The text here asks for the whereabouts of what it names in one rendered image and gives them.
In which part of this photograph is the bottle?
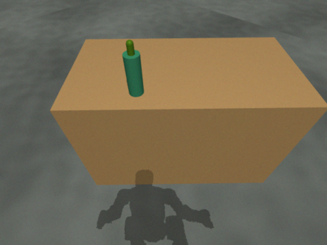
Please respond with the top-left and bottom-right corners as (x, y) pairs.
(122, 40), (144, 97)

